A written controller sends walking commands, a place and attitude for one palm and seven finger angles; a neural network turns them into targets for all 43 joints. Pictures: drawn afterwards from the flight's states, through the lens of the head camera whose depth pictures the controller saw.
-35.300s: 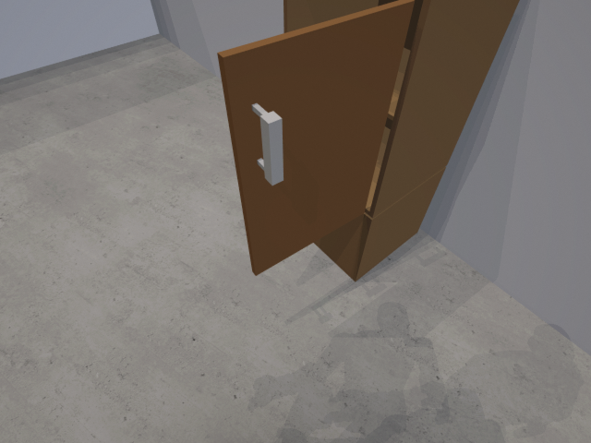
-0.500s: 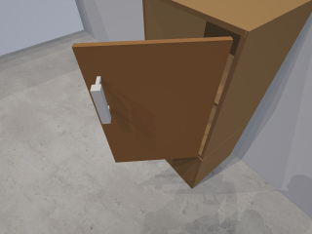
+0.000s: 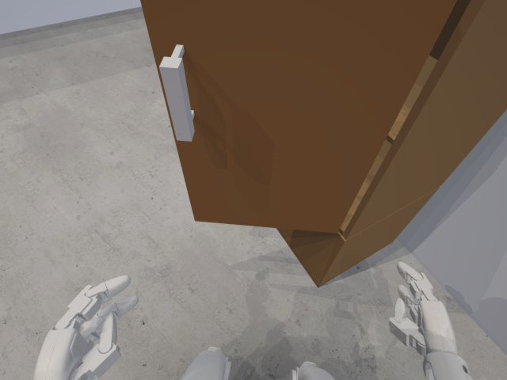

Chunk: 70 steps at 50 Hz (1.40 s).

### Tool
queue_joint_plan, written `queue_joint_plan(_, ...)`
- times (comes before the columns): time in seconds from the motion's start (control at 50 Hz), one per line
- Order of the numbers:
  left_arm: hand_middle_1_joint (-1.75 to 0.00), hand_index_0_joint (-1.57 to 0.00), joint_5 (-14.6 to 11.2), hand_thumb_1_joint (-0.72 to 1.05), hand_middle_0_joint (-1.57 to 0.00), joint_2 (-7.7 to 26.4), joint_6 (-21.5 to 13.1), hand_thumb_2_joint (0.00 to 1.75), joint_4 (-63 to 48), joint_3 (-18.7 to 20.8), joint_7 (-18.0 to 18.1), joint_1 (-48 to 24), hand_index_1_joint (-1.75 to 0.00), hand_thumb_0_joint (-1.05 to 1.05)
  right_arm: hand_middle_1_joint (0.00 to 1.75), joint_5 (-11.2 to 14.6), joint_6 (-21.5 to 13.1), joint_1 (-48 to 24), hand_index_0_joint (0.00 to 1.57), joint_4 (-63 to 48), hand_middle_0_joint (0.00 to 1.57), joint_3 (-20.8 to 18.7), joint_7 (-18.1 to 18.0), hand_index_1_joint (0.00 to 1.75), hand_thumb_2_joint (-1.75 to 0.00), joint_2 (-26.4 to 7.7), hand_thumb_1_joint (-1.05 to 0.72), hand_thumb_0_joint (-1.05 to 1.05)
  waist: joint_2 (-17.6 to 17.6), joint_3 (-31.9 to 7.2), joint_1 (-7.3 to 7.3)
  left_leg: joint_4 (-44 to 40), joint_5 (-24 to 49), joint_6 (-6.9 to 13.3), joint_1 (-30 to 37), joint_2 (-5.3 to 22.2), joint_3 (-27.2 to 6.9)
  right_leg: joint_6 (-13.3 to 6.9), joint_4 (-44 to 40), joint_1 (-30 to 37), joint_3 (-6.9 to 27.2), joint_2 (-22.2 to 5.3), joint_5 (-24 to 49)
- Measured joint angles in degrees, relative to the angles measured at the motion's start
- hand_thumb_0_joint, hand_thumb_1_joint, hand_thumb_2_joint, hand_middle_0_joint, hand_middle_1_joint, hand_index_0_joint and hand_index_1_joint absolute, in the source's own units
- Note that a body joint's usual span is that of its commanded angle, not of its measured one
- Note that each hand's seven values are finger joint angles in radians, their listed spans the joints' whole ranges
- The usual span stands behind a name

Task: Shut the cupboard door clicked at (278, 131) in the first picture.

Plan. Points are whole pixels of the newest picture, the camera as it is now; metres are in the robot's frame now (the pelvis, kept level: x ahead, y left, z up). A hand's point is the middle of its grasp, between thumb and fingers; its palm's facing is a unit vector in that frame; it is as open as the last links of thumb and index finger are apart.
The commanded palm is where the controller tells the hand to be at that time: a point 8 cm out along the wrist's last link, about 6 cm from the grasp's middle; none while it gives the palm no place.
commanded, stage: raise the hand and make a fist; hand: left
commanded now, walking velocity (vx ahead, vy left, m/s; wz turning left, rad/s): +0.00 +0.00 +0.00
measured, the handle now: (182, 94) +0.49 +0.18 +0.17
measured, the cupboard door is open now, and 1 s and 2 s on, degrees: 55 55 55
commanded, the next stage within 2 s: bring the fist close to the handle in 1.46 s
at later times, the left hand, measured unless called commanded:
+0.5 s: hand (99, 277) +0.21 +0.22 +0.11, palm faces +0.10 -0.99 -0.04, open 3.7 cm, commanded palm +0.18 +0.26 +0.11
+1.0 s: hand (101, 236) +0.24 +0.21 +0.16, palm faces +0.03 -1.00 -0.05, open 3.1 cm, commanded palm +0.22 +0.27 +0.17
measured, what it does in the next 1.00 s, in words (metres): stands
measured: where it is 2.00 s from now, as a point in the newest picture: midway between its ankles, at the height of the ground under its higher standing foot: outside the picture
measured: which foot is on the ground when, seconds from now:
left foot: down 0.00-1.00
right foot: down 0.00-1.00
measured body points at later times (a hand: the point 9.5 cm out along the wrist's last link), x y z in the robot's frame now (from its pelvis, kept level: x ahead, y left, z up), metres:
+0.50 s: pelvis +0.00 +0.03 +0.02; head +0.04 +0.03 +0.47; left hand +0.20 +0.27 +0.11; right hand +0.15 -0.22 -0.06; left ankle +0.02 +0.14 -0.66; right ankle +0.02 -0.10 -0.66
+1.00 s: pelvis +0.02 +0.03 +0.05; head +0.02 +0.02 +0.50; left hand +0.23 +0.27 +0.16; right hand +0.21 -0.18 -0.02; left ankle +0.02 +0.14 -0.66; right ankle +0.02 -0.10 -0.66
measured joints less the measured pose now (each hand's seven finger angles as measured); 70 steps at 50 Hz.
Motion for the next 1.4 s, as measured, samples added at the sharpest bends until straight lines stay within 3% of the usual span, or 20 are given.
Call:
queue_joint_plan(0.08,-0.65,-0.52,-1.2,0.9,-0.52,0.8,-4.2,0.9,-8.7,-0.4,1.0,-1.7,-0.65,0.03,0.3,-0.1,-0.5,-0.8,0.2,1.5,0.2,2.0,-1.3,0.3,-0.9,0.7,-0.91,0.01,1.8,-0.1,1.55,4.5,-1.6,-0.1,-3.4,0.3,-1.8,-0.2,2.8,-2.2,-1.8,0.4,-1.0)
queue_joint_plan(0.14,-0.71,-0.57,-2.0,0.9,-0.57,1.6,-3.5,0.9,-12.3,-1.6,-1.5,-7.9,-0.71,0.03,0.3,0.5,0.3,-0.8,0.2,2.6,0.2,4.1,-2.0,0.3,-0.9,2.4,-0.91,0.01,3.3,0.1,1.06,5.9,-1.9,-0.2,-4.2,0.6,-2.4,-0.2,3.2,-2.5,-2.3,0.8,-0.9)
queue_joint_plan(0.18,-0.74,-0.61,-2.1,0.9,-0.6,2.6,1.3,0.9,-12.5,-2.2,-3.5,-11.6,-0.75,0.02,0.3,1.3,1.7,0.1,0.21,2.7,0.2,5.3,-2.2,0.3,-0.9,4.0,-0.9,0.01,3.9,0.2,0.05,5.1,-1.5,-0.2,-3.5,0.8,-2.0,0.0,2.4,-1.9,-1.8,0.9,-0.4)
queue_joint_plan(0.24,-0.8,-0.66,-2.2,0.9,-0.66,3.7,12.5,0.9,-11.5,-2.3,-4.3,-12.8,-0.81,0.02,0.3,2.3,4.6,3.1,0.21,1.7,0.2,6.2,-2.3,0.3,-0.9,5.7,-0.9,0.01,4.3,0.1,-1.9,1.3,-0.2,0.3,-0.3,0.8,-0.3,0.6,-0.7,0.4,-0.2,0.9,1.0)
queue_joint_plan(0.28,-0.84,-0.7,-2.5,0.9,-0.7,3.8,18.3,0.9,-11.7,-1.6,-2.4,-10.8,-0.85,0.02,0.3,2.5,6.0,5.5,0.21,1.1,0.2,6.2,-2.3,0.3,-0.9,6.2,-0.9,0.01,4.3,-0.2,-3.03,-1.7,0.7,0.9,2.3,0.7,1.0,1.1,-3.2,2.4,1.0,0.7,2.0)
queue_joint_plan(0.32,-0.88,-0.74,-2.7,0.9,-0.74,3.3,20.3,0.9,-12.6,-0.4,0.9,-7.9,-0.89,0.02,0.3,2.3,6.5,7.7,0.21,0.8,0.2,5.8,-2.4,0.3,-0.9,6.0,-0.9,0.01,4.1,-0.2,-3.55,-4.2,1.4,1.3,4.5,0.7,1.9,1.5,-5.3,4.3,1.9,0.7,2.8)
queue_joint_plan(0.36,-0.92,-0.77,-2.5,0.9,-0.77,2.8,18.7,0.9,-14.0,0.9,4.3,-5.5,-0.93,0.02,0.3,1.9,6.3,9.6,0.21,0.8,0.2,5.1,-2.3,0.3,-0.9,5.3,-0.9,0.01,3.7,-0.2,-3.44,-5.6,1.8,1.6,5.8,0.6,2.3,1.6,-6.8,5.5,2.2,0.7,3.4)
queue_joint_plan(0.42,-0.98,-0.83,-1.8,0.9,-0.83,2.4,12.9,0.9,-16.0,1.7,7.2,-3.7,-0.99,0.02,0.3,1.3,5.1,11.2,0.21,1.3,0.2,4.4,-1.9,0.3,-0.9,3.4,-0.9,0.01,3.4,0.1,-2.9,-5.7,1.9,1.9,5.9,0.3,1.9,1.9,-7.4,6.0,1.9,0.3,3.5)
queue_joint_plan(0.5,-1.06,-0.9,-1.1,0.9,-0.9,2.0,8.5,0.9,-16.9,-0.7,5.9,-5.3,-1.07,0.02,0.3,1.4,3.5,10.5,0.2,2.4,0.2,4.3,-1.9,0.3,-0.9,0.9,-0.9,0.01,3.6,1.1,-2.39,-4.5,1.7,2.3,5.2,-0.2,1.0,2.3,-7.1,6.2,0.9,-0.1,3.4)
queue_joint_plan(0.6,-1.16,-0.99,0.2,0.9,-0.99,3.4,12.7,0.9,-16.5,-4.2,3.3,-7.4,-1.17,0.02,0.3,2.2,3.0,8.0,0.2,1.7,0.2,4.7,-2.7,0.3,-0.9,0.9,-0.9,0.02,3.5,1.4,-2.8,-6.0,2.2,2.7,7.1,-0.3,1.3,2.6,-8.9,8.1,1.2,-0.2,4.2)
queue_joint_plan(0.66,-1.22,-1.05,0.0,0.9,-1.05,4.5,15.7,0.9,-17.5,-3.5,4.6,-7.6,-1.23,0.02,0.3,2.3,3.2,7.2,0.2,0.3,0.2,5.2,-2.8,0.3,-0.9,2.2,-0.9,0.01,3.3,1.0,-2.87,-8.0,2.6,2.8,9.5,-0.2,1.7,2.6,-10.7,10.4,1.7,-0.1,4.7)
queue_joint_plan(0.76,-1.32,-1.14,-1.5,0.9,-1.14,4.3,17.1,0.9,-18.9,-0.1,7.1,-9.0,-1.33,0.02,0.3,2.3,3.2,6.8,0.2,-0.7,0.2,6.6,-2.1,0.3,-0.9,3.3,-0.9,0.01,3.7,0.3,-2.01,-10.6,3.2,2.7,13.2,-0.2,1.6,2.6,-13.5,14.1,1.5,-0.1,5.3)
queue_joint_plan(0.86,-1.41,-1.22,-1.1,0.9,-1.22,3.6,20.3,0.9,-17.9,-0.9,5.1,-11.7,-1.42,0.02,0.3,2.5,3.4,6.3,0.21,-0.2,0.2,7.9,-1.7,0.3,-0.9,2.8,-0.9,0.01,4.5,0.9,-1.03,-12.7,3.9,2.7,15.7,-0.4,1.0,2.7,-15.9,17.1,0.9,-0.3,5.9)
queue_joint_plan(0.96,-1.46,-1.27,-0.5,0.9,-1.27,4.5,24.2,0.9,-17.3,-2.2,3.7,-13.0,-1.47,0.02,0.3,2.5,3.6,6.2,0.21,0.6,0.2,8.4,-2.3,0.3,-0.9,2.6,-0.9,0.01,4.5,2.0,-0.97,-15.4,5.0,2.6,18.3,-0.5,1.1,2.5,-18.1,19.4,1.0,-0.3,6.8)
queue_joint_plan(1.12,-1.49,-1.29,-2.2,0.9,-1.29,5.0,23.8,0.9,-16.8,2.2,4.7,-17.4,-1.5,0.02,0.3,2.9,3.0,7.1,0.21,3.3,0.2,7.8,-2.3,0.3,-0.9,2.1,-0.9,0.01,4.5,2.3,-1.03,-19.1,6.4,2.0,21.9,-0.2,1.0,2.0,-21.1,22.6,1.0,0.0,7.8)
queue_joint_plan(1.28,-1.49,-1.3,-1.9,0.9,-1.29,3.6,28.3,0.9,-14.6,0.1,2.7,-15.7,-1.5,0.02,0.3,3.0,3.6,7.1,0.2,3.4,0.2,6.9,-2.5,0.3,-0.9,1.1,-0.9,0.01,4.6,2.7,-1.75,-21.8,7.7,1.8,23.8,-0.1,1.7,1.8,-22.7,23.8,1.7,0.1,8.7)
queue_joint_plan(1.4,-1.5,-1.3,-0.7,0.9,-1.3,3.4,23.6,0.9,-15.8,0.8,5.9,-15.2,-1.5,0.02,0.3,2.5,2.8,6.9,0.2,3.6,0.2,6.4,-2.2,0.3,-0.9,1.5,-0.9,0.01,3.5,3.5,-1.42,-21.8,7.9,1.4,24.2,0.1,1.5,1.4,-22.4,24.0,1.4,0.3,8.7)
